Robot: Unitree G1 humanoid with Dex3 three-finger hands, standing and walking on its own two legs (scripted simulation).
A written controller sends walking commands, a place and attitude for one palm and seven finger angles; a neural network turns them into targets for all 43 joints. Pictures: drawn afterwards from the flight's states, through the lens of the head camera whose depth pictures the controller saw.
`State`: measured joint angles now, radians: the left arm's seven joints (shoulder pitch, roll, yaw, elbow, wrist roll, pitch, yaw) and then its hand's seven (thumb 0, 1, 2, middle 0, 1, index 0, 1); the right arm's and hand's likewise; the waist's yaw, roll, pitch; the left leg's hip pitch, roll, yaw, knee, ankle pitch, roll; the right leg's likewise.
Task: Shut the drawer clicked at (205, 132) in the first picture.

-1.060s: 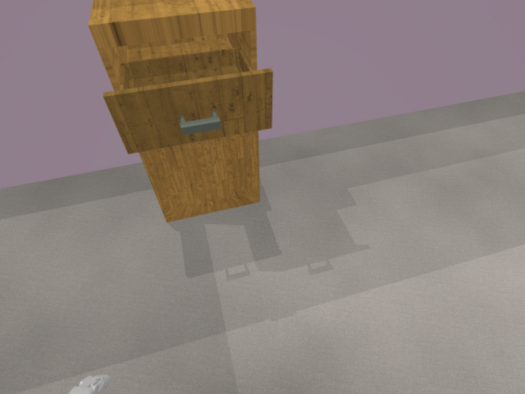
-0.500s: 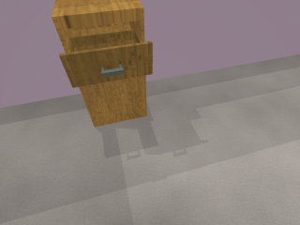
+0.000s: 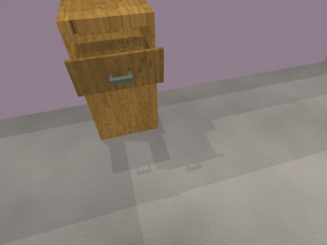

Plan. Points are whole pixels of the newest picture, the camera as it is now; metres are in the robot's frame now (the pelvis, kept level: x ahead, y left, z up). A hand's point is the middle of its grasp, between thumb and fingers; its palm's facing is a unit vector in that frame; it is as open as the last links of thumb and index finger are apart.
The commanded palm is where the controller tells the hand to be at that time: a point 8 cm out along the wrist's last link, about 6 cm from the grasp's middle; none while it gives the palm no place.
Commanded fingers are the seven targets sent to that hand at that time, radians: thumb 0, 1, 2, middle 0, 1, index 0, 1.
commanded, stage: look at it before walking up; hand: left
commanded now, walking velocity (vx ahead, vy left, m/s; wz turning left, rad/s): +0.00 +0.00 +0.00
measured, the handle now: (120, 77) +0.78 +0.24 -0.04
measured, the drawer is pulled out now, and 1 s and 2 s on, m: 0.26 0.26 0.26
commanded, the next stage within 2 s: walk to a spot facing it in 0.48 s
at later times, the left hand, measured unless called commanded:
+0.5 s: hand out of the picture +0.06 +0.24 -0.16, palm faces -0.03 -0.95 -0.32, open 7.4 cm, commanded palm none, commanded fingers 0.00 0.90 0.90 -0.20 -0.30 -0.20 -0.30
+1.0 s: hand out of the picture +0.06 +0.19 -0.18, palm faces -0.14 -0.95 -0.28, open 7.4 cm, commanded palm none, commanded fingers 0.00 0.90 0.90 -0.20 -0.30 -0.20 -0.30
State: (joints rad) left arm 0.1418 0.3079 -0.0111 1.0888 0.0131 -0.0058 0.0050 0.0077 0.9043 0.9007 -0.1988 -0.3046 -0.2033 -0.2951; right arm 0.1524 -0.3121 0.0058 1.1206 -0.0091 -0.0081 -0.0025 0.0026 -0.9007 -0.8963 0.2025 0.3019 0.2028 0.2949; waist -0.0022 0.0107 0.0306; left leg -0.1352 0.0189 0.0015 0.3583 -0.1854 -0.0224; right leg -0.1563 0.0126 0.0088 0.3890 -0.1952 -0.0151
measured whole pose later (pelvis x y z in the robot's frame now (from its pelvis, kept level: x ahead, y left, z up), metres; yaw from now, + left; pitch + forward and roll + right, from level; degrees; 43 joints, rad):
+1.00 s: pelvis +0.00 -0.01 -0.03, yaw -12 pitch -2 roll +2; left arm 0.29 0.22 0.05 0.98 0.03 0.04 -0.03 0.01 0.91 0.90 -0.20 -0.30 -0.20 -0.29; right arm 0.20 -0.24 -0.05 1.00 -0.02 0.03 0.00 0.00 -0.90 -0.90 0.20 0.30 0.20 0.30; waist 0.04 0.03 0.04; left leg -0.23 0.11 0.18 0.67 -0.42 -0.03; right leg -0.28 0.00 -0.02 0.68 -0.40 -0.02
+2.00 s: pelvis +0.27 -0.02 -0.01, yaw -45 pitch -1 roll +0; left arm 0.11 0.21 0.08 0.91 0.03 0.07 -0.03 0.01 0.91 0.90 -0.19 -0.30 -0.19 -0.29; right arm 0.37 -0.18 -0.04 1.00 -0.02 -0.03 -0.03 0.00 -0.91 -0.90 0.20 0.30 0.20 0.29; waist -0.04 -0.03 0.09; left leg -0.09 0.06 0.37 0.47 -0.37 0.05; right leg -0.53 -0.08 -0.08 0.93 -0.26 0.04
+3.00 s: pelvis +0.34 -0.04 -0.01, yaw -81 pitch +1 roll -1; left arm 0.16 0.24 0.09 0.91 0.02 0.08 -0.03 0.01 0.91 0.90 -0.19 -0.30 -0.20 -0.29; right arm 0.27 -0.20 -0.06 0.93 -0.02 0.01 -0.02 0.00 -0.90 -0.90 0.20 0.30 0.20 0.30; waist -0.02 -0.01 0.09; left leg -0.20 0.15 0.31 0.52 -0.32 0.01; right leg -0.37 -0.06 -0.07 0.83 -0.45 0.06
